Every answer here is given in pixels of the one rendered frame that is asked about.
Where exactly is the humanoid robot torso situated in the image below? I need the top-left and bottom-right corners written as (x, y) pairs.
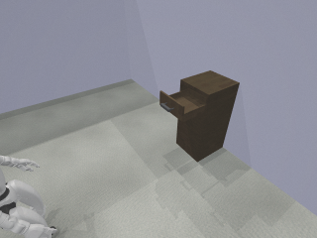
top-left (0, 168), bottom-right (18, 210)

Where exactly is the cabinet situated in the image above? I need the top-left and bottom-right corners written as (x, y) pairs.
top-left (176, 70), bottom-right (240, 163)

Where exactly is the robot left forearm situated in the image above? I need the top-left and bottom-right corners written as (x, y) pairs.
top-left (0, 156), bottom-right (20, 168)

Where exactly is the drawer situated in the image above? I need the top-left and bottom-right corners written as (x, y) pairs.
top-left (159, 88), bottom-right (207, 122)

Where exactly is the right robot hand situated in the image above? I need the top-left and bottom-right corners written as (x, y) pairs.
top-left (23, 224), bottom-right (57, 238)

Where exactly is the robot right forearm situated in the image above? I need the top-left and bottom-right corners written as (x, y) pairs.
top-left (0, 210), bottom-right (30, 235)

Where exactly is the handle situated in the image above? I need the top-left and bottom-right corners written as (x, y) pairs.
top-left (160, 103), bottom-right (174, 112)

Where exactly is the left robot hand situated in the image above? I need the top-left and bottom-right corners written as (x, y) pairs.
top-left (16, 159), bottom-right (40, 172)

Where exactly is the left robot shin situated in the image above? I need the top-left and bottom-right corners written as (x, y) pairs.
top-left (30, 205), bottom-right (46, 219)

